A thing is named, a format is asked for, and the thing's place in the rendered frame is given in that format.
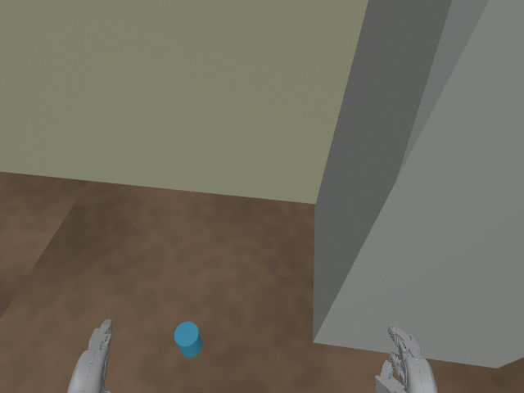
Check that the left robot hand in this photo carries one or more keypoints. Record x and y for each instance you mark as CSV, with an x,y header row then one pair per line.
x,y
89,375

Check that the right robot hand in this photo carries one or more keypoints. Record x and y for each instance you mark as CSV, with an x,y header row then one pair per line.
x,y
416,375

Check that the can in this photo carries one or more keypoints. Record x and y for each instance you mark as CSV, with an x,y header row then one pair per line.
x,y
188,339

